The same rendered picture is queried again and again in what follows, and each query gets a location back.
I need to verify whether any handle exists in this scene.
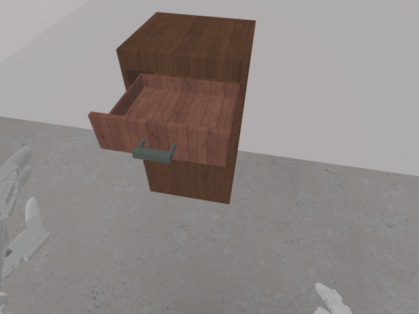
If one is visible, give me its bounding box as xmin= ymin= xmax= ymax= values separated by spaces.
xmin=132 ymin=139 xmax=176 ymax=164

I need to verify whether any drawer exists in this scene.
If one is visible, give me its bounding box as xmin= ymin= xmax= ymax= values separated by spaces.
xmin=88 ymin=73 xmax=240 ymax=167

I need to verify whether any robot right hand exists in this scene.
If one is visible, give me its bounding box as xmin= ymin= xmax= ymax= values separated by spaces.
xmin=314 ymin=283 xmax=353 ymax=314

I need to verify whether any robot left hand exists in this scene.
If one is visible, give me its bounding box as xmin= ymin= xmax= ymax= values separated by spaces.
xmin=0 ymin=146 xmax=50 ymax=291

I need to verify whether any cabinet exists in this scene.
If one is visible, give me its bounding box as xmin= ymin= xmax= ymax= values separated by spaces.
xmin=116 ymin=12 xmax=256 ymax=204

